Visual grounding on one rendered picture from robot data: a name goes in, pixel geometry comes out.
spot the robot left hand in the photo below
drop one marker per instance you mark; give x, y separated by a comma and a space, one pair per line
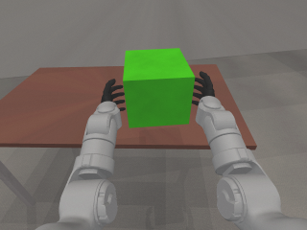
108, 96

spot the right robot upper arm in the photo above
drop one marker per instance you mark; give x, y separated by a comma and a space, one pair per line
251, 202

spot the table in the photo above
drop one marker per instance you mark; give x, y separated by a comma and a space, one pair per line
50, 109

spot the carton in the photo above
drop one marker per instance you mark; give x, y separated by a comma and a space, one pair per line
158, 87

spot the robot right hand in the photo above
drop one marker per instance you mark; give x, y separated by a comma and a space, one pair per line
206, 90

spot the left robot upper arm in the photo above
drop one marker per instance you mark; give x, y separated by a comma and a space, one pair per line
87, 204

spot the robot left forearm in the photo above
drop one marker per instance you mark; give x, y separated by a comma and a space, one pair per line
96, 158

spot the robot right forearm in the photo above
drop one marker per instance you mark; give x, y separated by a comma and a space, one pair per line
230, 154

